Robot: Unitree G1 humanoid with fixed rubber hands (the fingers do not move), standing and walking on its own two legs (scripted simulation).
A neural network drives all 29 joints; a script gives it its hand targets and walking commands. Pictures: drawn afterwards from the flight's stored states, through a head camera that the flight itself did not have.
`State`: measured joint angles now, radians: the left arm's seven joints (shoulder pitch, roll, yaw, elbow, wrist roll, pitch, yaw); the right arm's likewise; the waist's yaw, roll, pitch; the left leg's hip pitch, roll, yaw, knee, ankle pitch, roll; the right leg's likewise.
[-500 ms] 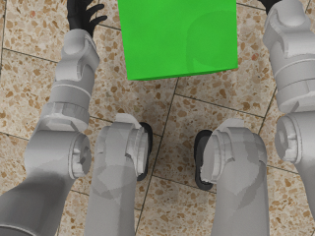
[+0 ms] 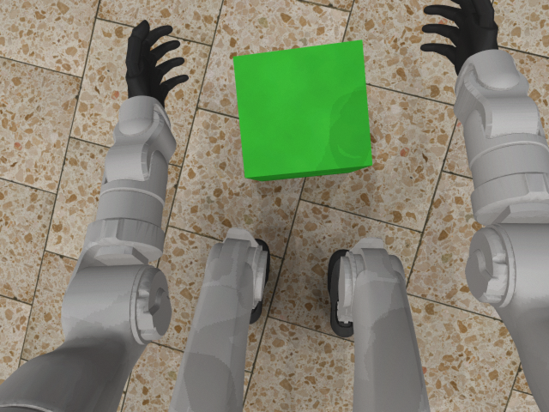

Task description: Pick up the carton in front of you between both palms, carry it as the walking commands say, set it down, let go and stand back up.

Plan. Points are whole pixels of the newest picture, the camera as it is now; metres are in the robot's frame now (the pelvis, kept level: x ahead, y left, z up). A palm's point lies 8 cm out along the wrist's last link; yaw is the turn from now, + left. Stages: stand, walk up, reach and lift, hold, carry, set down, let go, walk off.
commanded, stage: set down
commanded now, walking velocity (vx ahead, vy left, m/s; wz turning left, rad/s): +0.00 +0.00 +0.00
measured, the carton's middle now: (301, 125) +0.50 +0.01 -0.37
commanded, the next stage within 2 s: let go in 0.40 s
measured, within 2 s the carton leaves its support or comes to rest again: neither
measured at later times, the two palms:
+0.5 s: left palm (65, 53) +0.48 +0.20 +0.04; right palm out of the picture +0.53 -0.20 +0.04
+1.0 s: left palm out of the picture +0.35 +0.23 +0.16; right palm out of the picture +0.38 -0.21 +0.15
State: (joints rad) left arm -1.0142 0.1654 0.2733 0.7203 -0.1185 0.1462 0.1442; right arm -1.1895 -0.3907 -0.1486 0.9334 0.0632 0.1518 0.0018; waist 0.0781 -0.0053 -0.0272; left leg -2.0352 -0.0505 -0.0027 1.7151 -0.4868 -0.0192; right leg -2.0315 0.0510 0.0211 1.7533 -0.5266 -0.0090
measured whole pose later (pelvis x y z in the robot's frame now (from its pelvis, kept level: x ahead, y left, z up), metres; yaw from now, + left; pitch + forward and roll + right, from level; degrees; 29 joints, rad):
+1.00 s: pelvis +0.10 +0.01 +0.25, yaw -2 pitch +23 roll +0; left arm -0.08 0.18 0.09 0.54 -0.02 0.00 -0.06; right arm -0.18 -0.20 -0.13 0.60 -0.03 0.01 0.00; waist 0.05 0.02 -0.08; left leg -0.80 -0.04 -0.03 0.70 -0.30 0.01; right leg -0.78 0.04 0.06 0.70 -0.32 0.00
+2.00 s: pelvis +0.12 +0.01 +0.27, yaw -1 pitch +0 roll -1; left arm 0.19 0.33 0.05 0.67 0.04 0.03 0.01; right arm 0.21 -0.32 -0.05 0.68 -0.04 0.02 -0.01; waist 0.00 -0.02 0.01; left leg -0.21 -0.03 -0.05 0.53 -0.30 0.02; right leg -0.18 0.03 0.04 0.49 -0.31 0.00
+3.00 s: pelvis +0.11 +0.02 +0.28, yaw -1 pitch -3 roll +0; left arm 0.16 0.37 0.01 0.98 0.02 -0.01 0.02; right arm 0.14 -0.37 0.00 0.98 -0.02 -0.01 -0.02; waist 0.00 -0.02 0.02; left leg -0.12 -0.04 -0.04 0.37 -0.21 0.03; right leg -0.09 0.01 0.04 0.36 -0.22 0.01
